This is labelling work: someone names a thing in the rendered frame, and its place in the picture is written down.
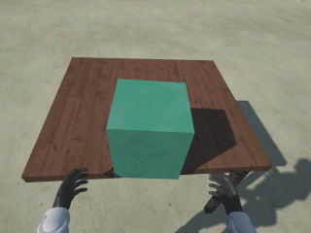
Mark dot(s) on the table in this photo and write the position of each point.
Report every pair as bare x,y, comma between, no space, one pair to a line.
74,134

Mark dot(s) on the right robot hand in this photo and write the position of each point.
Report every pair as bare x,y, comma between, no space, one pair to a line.
228,193

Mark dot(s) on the right robot forearm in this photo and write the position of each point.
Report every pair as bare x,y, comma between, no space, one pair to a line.
239,222

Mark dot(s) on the left robot hand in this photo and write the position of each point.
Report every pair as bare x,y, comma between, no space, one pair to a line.
67,191

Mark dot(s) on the left robot forearm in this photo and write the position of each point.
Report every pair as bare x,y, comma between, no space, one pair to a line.
56,220

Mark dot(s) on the carton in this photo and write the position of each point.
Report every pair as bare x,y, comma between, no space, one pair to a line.
149,129

